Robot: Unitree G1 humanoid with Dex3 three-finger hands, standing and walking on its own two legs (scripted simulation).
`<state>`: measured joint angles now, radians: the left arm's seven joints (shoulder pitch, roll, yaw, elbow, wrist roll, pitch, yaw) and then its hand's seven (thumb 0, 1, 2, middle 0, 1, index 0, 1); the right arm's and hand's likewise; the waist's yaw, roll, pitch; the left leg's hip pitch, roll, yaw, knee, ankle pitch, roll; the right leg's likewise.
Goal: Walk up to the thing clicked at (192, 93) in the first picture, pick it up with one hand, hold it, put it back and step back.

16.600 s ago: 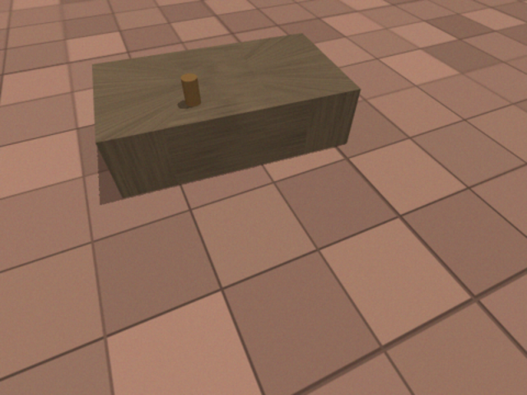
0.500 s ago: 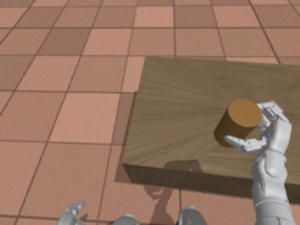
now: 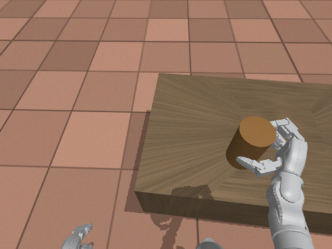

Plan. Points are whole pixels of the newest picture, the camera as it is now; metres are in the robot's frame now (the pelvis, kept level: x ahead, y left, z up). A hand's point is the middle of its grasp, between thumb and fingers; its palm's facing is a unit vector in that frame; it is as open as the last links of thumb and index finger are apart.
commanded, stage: hold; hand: right
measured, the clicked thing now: (247, 145) +0.36 -0.16 +0.04
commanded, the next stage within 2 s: none
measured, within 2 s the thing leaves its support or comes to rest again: neither
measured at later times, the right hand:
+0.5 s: hand (264, 149) +0.34 -0.18 +0.06, palm faces +0.31 +0.95 +0.01, open 10.8 cm
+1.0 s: hand (263, 154) +0.33 -0.18 +0.07, palm faces +0.32 +0.95 +0.00, open 10.8 cm
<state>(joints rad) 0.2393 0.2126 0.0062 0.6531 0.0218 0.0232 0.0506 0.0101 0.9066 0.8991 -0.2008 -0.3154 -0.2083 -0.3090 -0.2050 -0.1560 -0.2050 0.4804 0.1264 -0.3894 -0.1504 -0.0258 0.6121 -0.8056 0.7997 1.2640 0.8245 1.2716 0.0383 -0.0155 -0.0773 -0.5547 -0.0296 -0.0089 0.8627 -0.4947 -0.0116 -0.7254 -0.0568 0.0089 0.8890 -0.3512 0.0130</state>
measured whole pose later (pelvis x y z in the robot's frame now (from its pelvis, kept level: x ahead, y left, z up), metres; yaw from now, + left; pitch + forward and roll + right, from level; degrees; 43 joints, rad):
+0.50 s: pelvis +0.00 +0.00 +0.01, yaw +0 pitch +8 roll +1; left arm 0.23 0.21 0.00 0.65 0.02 0.04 0.05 0.01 0.90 0.91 -0.21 -0.32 -0.22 -0.32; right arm -0.15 -0.14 -0.16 0.43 0.12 -0.37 -0.18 -0.02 0.61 -0.81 0.81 1.24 0.83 1.24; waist 0.03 -0.01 -0.06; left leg -0.49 -0.02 -0.01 0.82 -0.47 -0.01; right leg -0.66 -0.05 0.00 0.84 -0.33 0.01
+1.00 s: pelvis -0.01 +0.00 +0.01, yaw +0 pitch +7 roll +1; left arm 0.21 0.20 0.00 0.64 0.02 0.03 0.06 0.01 0.90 0.91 -0.21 -0.32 -0.21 -0.32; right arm -0.12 -0.13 -0.14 0.38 0.12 -0.37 -0.19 -0.02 0.61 -0.81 0.81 1.24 0.83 1.24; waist 0.02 -0.02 -0.05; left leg -0.48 -0.02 -0.01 0.82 -0.47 -0.01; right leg -0.64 -0.05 0.00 0.82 -0.31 0.01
